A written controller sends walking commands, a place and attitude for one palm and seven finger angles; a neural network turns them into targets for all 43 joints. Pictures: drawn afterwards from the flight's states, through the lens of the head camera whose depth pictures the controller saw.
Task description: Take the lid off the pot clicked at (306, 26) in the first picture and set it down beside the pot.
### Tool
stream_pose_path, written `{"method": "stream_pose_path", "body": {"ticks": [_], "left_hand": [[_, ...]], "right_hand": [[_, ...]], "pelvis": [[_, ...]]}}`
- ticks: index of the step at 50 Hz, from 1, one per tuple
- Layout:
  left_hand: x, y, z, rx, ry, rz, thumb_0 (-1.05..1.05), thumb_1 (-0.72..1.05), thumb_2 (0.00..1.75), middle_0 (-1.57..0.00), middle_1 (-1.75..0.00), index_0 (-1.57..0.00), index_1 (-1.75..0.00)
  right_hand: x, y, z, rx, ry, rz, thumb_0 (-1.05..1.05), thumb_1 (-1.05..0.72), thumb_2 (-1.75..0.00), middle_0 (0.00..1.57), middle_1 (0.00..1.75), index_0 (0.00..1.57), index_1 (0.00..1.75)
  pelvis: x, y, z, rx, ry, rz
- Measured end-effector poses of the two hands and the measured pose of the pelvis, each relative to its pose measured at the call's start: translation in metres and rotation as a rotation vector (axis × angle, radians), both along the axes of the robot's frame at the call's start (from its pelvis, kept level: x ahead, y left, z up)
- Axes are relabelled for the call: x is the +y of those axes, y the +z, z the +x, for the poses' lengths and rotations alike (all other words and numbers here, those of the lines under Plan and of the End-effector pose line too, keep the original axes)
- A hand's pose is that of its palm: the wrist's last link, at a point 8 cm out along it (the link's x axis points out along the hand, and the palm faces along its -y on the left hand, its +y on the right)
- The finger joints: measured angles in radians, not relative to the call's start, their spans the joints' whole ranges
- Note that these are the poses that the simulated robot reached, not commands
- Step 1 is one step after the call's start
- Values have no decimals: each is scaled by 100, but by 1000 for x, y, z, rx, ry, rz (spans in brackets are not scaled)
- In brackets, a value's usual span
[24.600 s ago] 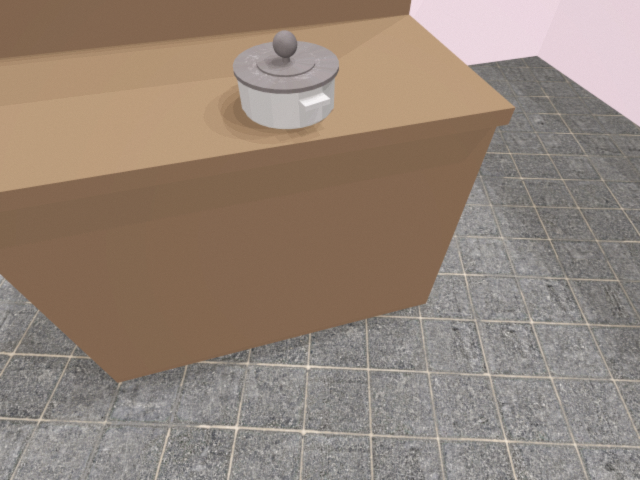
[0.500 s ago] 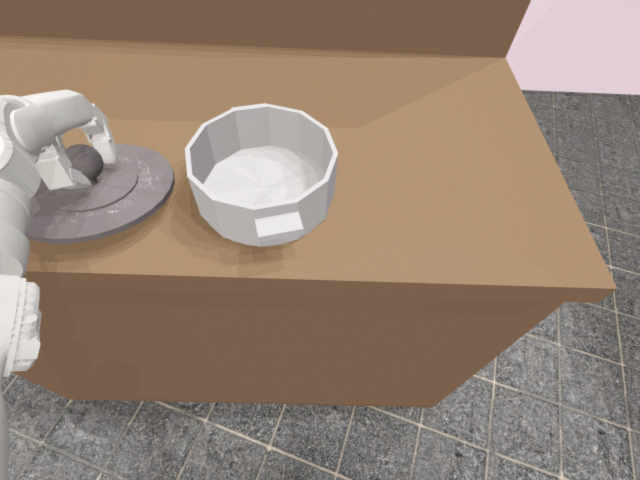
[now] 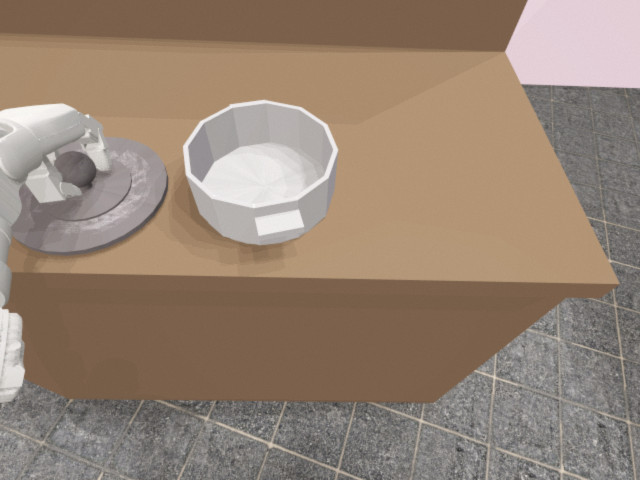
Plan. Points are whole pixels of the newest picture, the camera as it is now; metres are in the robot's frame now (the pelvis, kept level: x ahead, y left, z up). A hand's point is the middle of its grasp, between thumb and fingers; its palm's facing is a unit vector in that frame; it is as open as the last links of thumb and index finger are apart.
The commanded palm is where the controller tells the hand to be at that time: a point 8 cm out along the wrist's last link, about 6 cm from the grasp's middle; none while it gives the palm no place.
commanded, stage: open the fingers wide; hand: left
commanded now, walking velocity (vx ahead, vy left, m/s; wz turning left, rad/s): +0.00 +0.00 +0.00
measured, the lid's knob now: (75, 169) +0.47 +0.31 +0.10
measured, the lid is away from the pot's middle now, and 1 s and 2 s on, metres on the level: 0.24 0.23 0.23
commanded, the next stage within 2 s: raise the empty hand in 0.72 s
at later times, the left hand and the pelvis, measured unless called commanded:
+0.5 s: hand (64, 164) +0.45 +0.30 +0.13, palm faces -0.39 -0.10 -0.92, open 10.2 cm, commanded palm +0.47 +0.30 +0.20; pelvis +0.00 +0.00 +0.00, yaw +0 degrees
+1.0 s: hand (50, 158) +0.45 +0.31 +0.14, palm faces -0.36 -0.11 -0.93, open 11.0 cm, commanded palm +0.46 +0.31 +0.22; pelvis +0.00 +0.00 +0.00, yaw +0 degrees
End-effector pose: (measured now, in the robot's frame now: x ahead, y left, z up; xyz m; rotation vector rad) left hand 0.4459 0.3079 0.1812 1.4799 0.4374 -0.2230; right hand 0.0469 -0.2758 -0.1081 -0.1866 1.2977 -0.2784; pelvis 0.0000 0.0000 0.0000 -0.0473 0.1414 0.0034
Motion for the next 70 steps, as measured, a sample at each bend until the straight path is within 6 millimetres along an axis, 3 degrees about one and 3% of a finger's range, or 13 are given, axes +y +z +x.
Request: {"method": "stream_pose_path", "body": {"ticks": [11, 31, 42, 57, 70], "left_hand": [[0, 6, 0, -21, -3, -10, 0, 23, 85, -66, -89, -58, -86], [-8, 10, 16, -34, -7, 0, 0, -6, 83, -46, -71, -46, -71], [-5, 9, 13, -29, 15, 2, 0, -10, 86, -47, -66, -47, -66], [7, 35, 6, -54, 54, 9, 0, -11, 88, -48, -64, -48, -64], [7, 61, 15, -87, 59, 6, 0, -11, 88, -48, -63, -48, -64]], "right_hand": [[4, 2, 14, -34, 23, 1, 0, -90, -90, 20, 30, 20, 30], [2, 0, -6, 20, -18, 1, 0, -90, -90, 20, 30, 20, 30], [-1, 0, 0, 6, -23, 6, 0, -90, -90, 20, 30, 20, 30], [-3, 4, 20, -31, 20, -8, 0, -90, -90, 20, 30, 20, 30], [4, 4, 15, -17, 17, -1, 0, -90, -90, 20, 30, 20, 30]], "pelvis": [[2, 0, -1, -3, 4, 1], [2, 0, 4, 10, -5, 5], [-1, 0, 5, 11, -11, 5], [-2, 1, 4, -2, 7, 1], [3, 2, 5, -3, 7, 2]]}}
